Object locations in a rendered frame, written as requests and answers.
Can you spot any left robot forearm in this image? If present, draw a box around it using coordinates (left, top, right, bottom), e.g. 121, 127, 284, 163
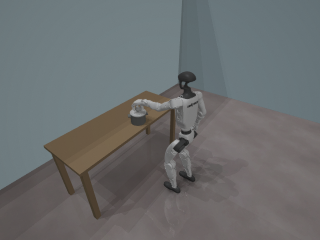
140, 99, 159, 110

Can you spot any humanoid robot torso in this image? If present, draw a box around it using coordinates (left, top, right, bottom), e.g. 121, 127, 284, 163
174, 90, 199, 146

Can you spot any left robot upper arm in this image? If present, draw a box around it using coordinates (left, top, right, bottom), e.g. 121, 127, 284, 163
155, 98, 183, 112

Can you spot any right robot forearm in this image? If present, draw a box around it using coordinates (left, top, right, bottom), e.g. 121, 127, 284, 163
194, 115, 205, 126

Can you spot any pot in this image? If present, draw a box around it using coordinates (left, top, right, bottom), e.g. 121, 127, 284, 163
128, 112, 148, 126

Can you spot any lid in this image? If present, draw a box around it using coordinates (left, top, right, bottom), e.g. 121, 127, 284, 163
130, 109, 147, 118

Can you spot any right robot hand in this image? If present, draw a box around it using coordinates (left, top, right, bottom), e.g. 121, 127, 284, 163
190, 125, 199, 131

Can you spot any right robot upper arm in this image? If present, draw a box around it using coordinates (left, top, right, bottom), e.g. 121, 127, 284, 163
194, 91, 207, 117

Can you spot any left robot hand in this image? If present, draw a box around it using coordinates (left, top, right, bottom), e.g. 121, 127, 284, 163
131, 99, 144, 111

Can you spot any table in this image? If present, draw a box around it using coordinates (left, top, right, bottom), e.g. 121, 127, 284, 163
44, 91, 176, 220

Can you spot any robot right foot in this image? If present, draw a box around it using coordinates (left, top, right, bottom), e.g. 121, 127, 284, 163
179, 171, 195, 182

